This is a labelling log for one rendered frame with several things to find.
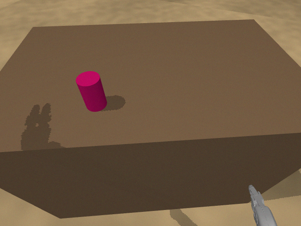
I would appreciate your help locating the can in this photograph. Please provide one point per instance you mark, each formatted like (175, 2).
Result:
(91, 89)

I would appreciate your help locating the right robot hand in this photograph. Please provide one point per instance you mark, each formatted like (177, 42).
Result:
(262, 214)

